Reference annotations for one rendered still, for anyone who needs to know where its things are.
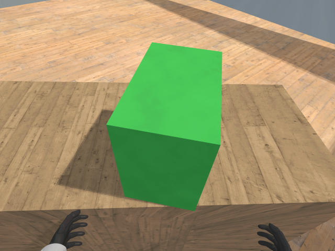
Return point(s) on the carton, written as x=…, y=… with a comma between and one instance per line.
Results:
x=165, y=131

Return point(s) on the right robot hand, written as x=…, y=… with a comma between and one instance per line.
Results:
x=277, y=237

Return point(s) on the pedestal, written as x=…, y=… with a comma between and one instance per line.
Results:
x=56, y=157

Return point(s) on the left robot hand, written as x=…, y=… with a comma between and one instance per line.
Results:
x=63, y=235

